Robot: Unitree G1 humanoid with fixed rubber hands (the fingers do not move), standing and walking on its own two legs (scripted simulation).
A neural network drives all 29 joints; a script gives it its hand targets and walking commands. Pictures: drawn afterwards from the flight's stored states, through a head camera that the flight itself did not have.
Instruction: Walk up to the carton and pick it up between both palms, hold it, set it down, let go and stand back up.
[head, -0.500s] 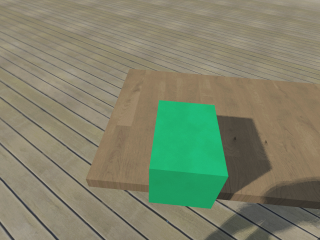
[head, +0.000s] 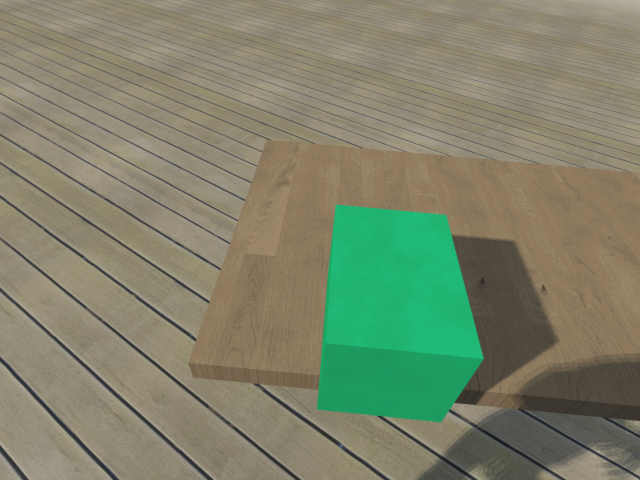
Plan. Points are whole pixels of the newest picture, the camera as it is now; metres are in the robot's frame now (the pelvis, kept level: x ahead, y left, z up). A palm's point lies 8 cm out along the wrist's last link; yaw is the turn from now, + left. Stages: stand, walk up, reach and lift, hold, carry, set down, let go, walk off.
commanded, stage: stand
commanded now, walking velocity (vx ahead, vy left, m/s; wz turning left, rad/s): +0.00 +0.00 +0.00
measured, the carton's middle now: (385, 306) +0.40 -0.09 -0.02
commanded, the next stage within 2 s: none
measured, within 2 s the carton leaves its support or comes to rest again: neither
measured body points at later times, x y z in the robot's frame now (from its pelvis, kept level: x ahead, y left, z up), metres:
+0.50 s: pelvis +0.01 +0.02 +0.00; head +0.00 +0.03 +0.45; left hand -0.04 +0.22 -0.17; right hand -0.05 -0.17 -0.16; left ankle -0.03 +0.05 -0.74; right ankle -0.01 -0.16 -0.74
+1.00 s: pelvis +0.02 +0.00 +0.00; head +0.01 +0.00 +0.45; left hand -0.04 +0.19 -0.17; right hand -0.03 -0.20 -0.17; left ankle -0.03 +0.05 -0.74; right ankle -0.01 -0.16 -0.74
